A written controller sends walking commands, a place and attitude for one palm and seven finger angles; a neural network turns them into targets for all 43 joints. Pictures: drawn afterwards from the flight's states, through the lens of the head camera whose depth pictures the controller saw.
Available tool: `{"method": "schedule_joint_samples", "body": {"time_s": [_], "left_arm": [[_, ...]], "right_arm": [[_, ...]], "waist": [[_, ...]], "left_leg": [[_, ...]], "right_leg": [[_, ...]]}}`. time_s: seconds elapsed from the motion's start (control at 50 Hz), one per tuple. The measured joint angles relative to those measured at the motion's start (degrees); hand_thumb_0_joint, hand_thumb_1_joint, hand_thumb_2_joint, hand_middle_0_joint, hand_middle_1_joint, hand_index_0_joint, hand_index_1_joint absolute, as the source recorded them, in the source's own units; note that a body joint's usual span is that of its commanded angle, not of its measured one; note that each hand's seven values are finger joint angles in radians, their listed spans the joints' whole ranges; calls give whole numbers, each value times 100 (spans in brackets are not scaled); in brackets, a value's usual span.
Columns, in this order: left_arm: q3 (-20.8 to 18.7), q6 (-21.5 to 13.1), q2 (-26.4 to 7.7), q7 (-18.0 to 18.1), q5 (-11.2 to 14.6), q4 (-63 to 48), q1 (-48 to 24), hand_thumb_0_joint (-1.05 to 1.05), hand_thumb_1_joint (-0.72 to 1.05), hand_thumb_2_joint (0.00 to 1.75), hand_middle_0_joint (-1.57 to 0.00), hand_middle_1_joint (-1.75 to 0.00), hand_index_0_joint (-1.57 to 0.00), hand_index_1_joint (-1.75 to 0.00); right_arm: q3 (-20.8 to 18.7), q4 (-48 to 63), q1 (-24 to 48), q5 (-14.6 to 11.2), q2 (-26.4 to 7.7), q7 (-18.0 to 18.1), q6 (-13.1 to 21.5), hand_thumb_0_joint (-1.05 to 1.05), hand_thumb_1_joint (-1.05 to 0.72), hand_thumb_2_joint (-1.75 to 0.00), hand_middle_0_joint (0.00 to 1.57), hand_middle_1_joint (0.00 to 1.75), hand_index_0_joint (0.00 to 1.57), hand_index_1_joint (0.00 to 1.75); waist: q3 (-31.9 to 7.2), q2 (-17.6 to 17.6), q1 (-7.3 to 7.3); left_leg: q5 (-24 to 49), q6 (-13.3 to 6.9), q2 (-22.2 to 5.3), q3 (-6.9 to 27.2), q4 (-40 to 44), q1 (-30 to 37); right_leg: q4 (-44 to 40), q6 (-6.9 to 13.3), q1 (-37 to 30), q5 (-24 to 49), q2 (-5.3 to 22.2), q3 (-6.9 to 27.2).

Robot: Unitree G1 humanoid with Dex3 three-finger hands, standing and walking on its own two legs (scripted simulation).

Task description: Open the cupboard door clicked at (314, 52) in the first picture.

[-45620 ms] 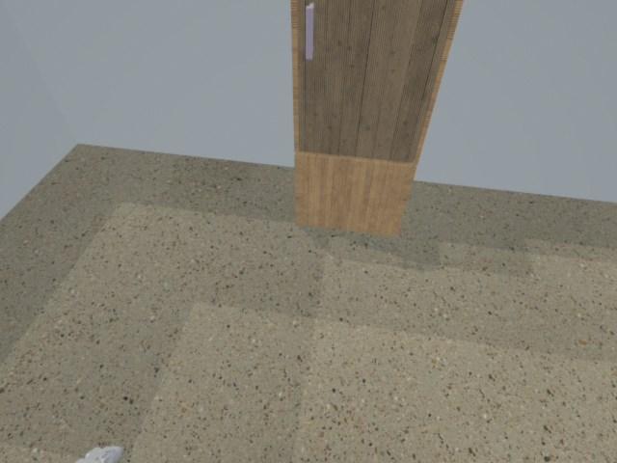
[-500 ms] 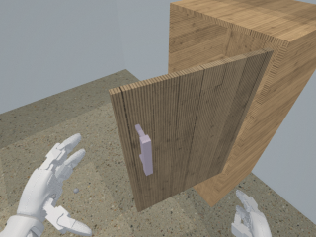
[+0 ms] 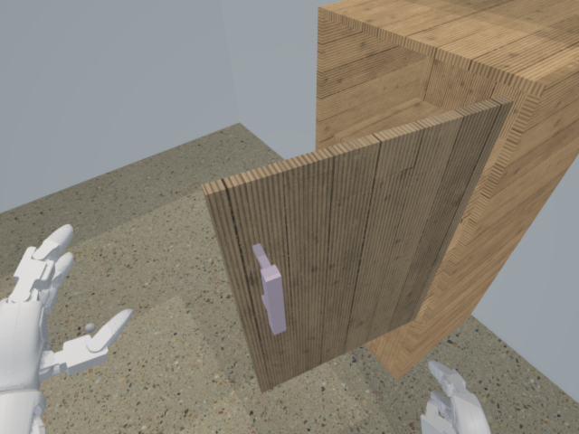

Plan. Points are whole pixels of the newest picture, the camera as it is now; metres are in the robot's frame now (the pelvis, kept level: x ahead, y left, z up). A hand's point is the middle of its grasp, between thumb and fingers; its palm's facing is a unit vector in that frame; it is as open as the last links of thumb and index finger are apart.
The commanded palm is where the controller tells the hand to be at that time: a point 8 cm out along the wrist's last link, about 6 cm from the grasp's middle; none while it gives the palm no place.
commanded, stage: draw the hand back to the body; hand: left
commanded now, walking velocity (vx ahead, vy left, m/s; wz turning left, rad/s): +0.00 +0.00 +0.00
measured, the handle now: (268, 290) +0.28 +0.07 +0.08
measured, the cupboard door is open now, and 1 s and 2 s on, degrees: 79 79 79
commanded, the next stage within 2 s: step back with the hand held close in 0.56 s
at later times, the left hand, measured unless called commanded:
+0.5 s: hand (78, 318) +0.19 +0.25 +0.15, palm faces +0.43 -0.81 -0.41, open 7.5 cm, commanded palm +0.14 +0.29 +0.17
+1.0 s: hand (77, 331) +0.18 +0.25 +0.14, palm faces +0.30 -0.81 -0.50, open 7.4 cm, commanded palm +0.11 +0.29 +0.18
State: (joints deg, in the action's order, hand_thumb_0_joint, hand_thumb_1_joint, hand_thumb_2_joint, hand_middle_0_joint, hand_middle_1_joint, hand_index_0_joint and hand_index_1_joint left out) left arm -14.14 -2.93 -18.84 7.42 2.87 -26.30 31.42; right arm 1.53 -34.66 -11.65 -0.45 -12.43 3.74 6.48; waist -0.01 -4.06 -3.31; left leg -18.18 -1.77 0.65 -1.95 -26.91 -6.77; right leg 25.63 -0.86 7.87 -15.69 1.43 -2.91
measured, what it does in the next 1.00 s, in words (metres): stands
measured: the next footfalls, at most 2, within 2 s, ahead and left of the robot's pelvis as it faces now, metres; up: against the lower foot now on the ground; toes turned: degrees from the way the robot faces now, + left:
right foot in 1.56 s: -0.09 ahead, -0.12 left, +0.00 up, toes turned +2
left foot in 1.82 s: -0.08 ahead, +0.11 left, +0.00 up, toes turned -1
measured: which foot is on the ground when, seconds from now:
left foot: down 0.00-1.00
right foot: down 0.00-1.00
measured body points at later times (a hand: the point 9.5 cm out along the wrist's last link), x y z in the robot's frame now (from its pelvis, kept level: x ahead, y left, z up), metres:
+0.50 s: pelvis +0.00 -0.01 +0.00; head -0.02 -0.03 +0.45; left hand +0.16 +0.29 +0.17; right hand +0.18 -0.24 -0.08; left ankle -0.04 +0.09 -0.74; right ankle -0.02 -0.13 -0.74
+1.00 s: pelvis -0.04 +0.00 +0.00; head -0.01 +0.00 +0.45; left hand +0.16 +0.29 +0.17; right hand +0.13 -0.25 -0.08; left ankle -0.04 +0.09 -0.74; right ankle -0.02 -0.13 -0.74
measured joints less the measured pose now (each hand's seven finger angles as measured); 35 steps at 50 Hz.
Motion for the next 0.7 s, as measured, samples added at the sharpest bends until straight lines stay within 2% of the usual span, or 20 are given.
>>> {"method": "schedule_joint_samples", "body": {"time_s": [0.2,0.32,0.46,0.7], "left_arm": [[-433,-44,-116,-6,76,241,-275,0,63,79,-20,-30,-20,-31],[-485,-102,-65,2,99,306,-352,1,79,86,-21,-30,-20,-31],[-393,-121,-46,-30,82,302,-322,1,87,89,-21,-30,-21,-31],[-447,-179,-54,-45,83,370,-353,1,89,90,-21,-30,-21,-31]], "right_arm": [[-91,-51,55,-17,-63,5,-161,1,-90,-90,20,30,20,30],[-130,-86,64,-20,-112,-6,-167,1,-90,-90,20,29,20,30],[-136,-112,40,-13,-95,-5,-135,1,-90,-90,20,29,20,30],[-112,-178,57,-10,-34,-27,-115,1,-90,-90,20,30,20,30]], "waist": [[50,26,-15],[88,25,-10],[116,30,-4],[127,7,-15]], "left_leg": [[72,40,-56,-21,166,160],[112,53,-70,-25,220,203],[140,70,-87,-33,247,226],[186,87,-111,-32,275,251]], "right_leg": [[-172,43,-149,84,-64,19],[-217,58,-185,120,-79,23],[-234,78,-199,147,-97,30],[-275,100,-229,199,-123,28]]}}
